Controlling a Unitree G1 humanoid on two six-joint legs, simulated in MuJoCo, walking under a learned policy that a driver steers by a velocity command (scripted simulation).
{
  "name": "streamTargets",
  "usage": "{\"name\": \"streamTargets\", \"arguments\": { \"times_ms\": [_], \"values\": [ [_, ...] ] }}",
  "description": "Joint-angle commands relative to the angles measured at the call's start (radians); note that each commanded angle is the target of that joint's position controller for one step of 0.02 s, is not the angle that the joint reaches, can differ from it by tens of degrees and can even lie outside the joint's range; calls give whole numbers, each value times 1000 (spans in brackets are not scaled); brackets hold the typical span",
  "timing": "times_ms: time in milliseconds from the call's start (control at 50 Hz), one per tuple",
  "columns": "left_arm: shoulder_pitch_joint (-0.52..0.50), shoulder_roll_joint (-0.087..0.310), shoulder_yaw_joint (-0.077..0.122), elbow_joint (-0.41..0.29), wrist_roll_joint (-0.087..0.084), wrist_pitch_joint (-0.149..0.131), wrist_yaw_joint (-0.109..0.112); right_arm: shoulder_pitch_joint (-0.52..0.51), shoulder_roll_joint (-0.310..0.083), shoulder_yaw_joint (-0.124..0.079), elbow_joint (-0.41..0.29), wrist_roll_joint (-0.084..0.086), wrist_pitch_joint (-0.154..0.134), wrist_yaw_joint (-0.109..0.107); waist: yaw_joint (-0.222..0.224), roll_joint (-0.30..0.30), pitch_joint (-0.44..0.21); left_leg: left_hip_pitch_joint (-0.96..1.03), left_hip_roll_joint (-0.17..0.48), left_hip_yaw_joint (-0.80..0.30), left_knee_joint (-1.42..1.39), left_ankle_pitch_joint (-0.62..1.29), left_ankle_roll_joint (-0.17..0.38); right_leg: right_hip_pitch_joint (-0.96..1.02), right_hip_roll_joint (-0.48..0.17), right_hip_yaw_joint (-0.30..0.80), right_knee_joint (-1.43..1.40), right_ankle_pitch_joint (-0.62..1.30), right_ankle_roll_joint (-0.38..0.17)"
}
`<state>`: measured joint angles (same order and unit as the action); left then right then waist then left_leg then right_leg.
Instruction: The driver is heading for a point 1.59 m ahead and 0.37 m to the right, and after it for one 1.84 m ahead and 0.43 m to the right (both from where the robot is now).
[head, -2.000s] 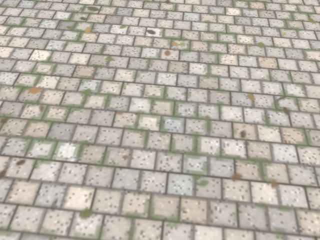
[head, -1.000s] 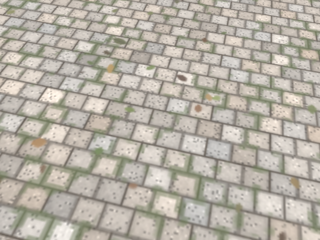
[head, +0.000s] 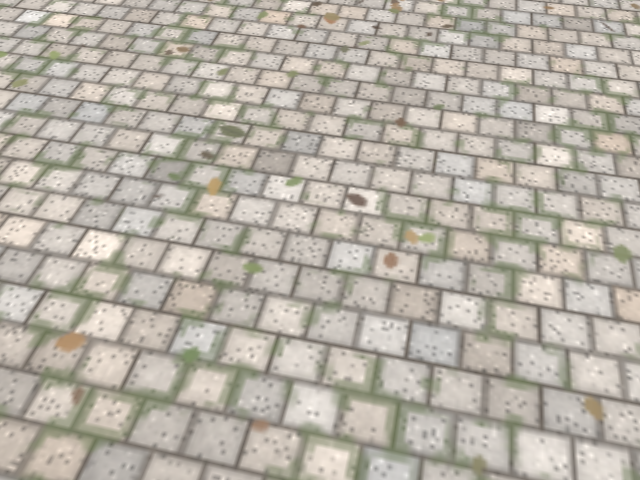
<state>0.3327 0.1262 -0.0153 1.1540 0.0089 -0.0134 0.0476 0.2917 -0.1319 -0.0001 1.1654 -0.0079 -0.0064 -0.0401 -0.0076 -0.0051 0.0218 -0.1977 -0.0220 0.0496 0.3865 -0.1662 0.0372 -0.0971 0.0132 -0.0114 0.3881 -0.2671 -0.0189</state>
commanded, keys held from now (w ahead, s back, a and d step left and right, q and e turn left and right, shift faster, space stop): no key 1.00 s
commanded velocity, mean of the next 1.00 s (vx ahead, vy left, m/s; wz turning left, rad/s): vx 0.00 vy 0.00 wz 0.00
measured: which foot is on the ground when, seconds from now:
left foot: down 0.00-1.00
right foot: down 0.00-1.00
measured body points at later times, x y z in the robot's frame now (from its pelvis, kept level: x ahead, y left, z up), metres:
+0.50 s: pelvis +0.01 +0.00 +0.00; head +0.01 +0.00 +0.45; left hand -0.03 +0.20 -0.16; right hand -0.02 -0.21 -0.16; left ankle +0.03 +0.10 -0.74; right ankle -0.04 -0.11 -0.74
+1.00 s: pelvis +0.02 -0.01 +0.00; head +0.02 -0.01 +0.45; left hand -0.03 +0.20 -0.16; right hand -0.02 -0.21 -0.16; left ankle +0.03 +0.10 -0.74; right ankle -0.04 -0.11 -0.74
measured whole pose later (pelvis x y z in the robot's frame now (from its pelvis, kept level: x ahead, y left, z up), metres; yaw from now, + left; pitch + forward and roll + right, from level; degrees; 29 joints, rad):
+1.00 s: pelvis +0.02 -0.01 +0.00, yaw +0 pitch -1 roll +0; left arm 0.36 0.10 -0.01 1.16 0.01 -0.02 0.05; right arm 0.32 -0.11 0.00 1.18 -0.01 -0.01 -0.04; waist -0.01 0.00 0.03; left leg -0.18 -0.02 0.04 0.40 -0.20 0.02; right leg -0.07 0.02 -0.01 0.38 -0.29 -0.03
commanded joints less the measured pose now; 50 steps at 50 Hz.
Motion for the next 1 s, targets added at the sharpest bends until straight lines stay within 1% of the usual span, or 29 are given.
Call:
{"name": "streamTargets", "arguments": {
  "times_ms": [20,460,1000],
  "values": [
    [84,66,9,-1,0,-3,3,69,-70,-10,-2,0,-3,-3,-1,0,62,42,112,-123,-62,71,13,-108,-103,94,-84,102,-31],
    [112,50,9,6,1,-5,4,90,-55,-9,10,0,-3,-5,0,0,71,46,112,-121,-54,87,12,-98,-103,92,-84,117,-31],
    [131,40,9,5,1,-10,4,108,-45,-8,12,1,-5,-6,1,-1,76,51,115,-115,-41,114,9,-84,-104,92,-83,151,-34]
  ]
}}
